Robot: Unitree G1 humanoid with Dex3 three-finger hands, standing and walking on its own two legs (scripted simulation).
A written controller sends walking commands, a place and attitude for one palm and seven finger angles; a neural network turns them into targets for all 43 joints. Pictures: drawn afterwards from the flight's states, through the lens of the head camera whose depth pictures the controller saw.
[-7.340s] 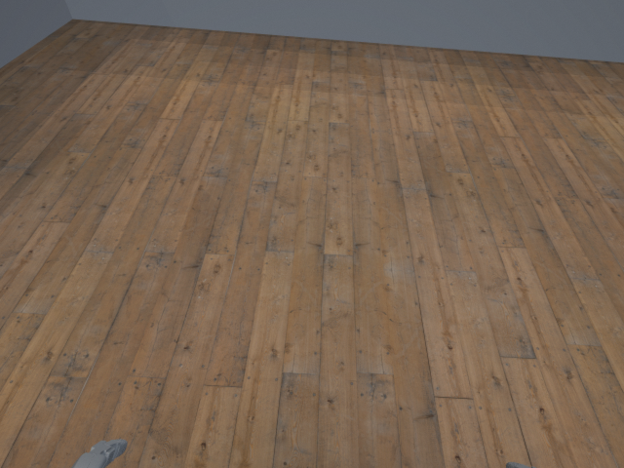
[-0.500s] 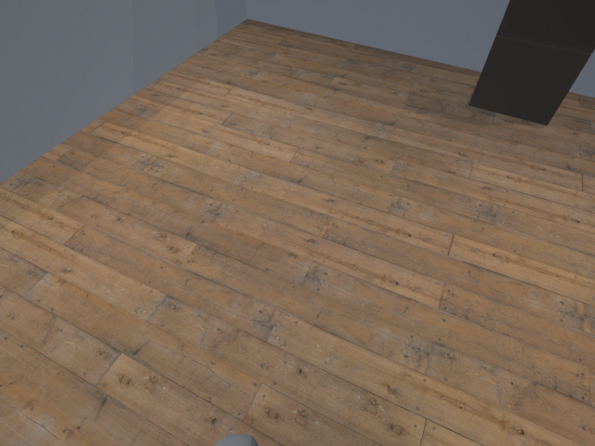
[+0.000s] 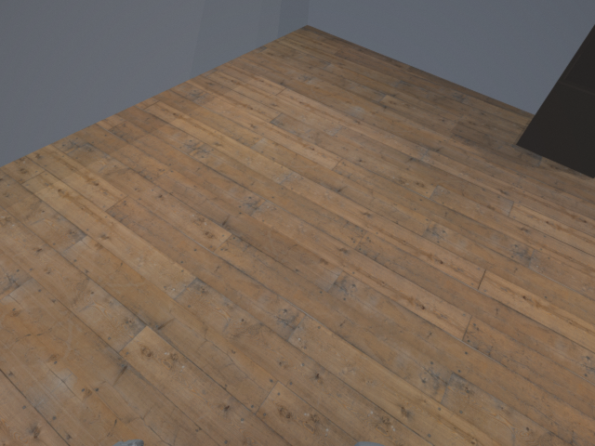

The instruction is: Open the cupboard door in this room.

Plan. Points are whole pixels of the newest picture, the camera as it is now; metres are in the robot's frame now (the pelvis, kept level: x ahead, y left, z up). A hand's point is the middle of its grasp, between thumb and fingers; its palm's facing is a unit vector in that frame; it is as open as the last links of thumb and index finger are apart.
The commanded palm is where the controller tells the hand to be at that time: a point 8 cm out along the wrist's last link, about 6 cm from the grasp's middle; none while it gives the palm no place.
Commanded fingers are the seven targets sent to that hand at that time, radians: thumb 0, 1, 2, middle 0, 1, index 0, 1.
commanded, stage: turn or walk to find it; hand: left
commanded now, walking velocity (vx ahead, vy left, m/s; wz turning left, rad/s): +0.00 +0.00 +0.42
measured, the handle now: out of the picture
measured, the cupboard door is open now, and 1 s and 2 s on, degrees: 0 0 0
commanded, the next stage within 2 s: none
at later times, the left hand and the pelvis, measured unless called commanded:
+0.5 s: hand out of the picture -0.01 +0.14 -0.15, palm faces +0.25 -0.93 -0.26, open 7.4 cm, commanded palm none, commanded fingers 0.00 0.90 0.90 -0.20 -0.30 -0.20 -0.30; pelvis -0.03 -0.05 +0.00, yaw +14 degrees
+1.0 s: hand out of the picture -0.10 +0.23 -0.17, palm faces +0.45 -0.86 -0.23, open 7.4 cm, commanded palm none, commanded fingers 0.00 0.90 0.90 -0.20 -0.30 -0.20 -0.30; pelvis -0.07 +0.00 +0.00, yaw +25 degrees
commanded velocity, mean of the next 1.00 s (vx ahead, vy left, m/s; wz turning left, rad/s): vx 0.00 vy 0.00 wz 0.42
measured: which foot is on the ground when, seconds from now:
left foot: down 0.00-0.20, up 0.22-0.68, down 0.70-1.00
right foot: up 0.00-0.18, down 0.20-0.70, up 0.72-1.00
